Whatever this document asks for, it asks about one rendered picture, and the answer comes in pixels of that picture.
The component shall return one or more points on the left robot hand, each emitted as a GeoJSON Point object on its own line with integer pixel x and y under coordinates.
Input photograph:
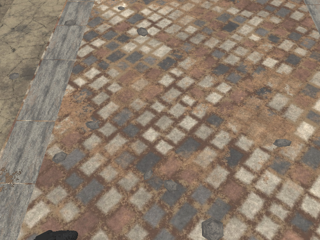
{"type": "Point", "coordinates": [58, 235]}

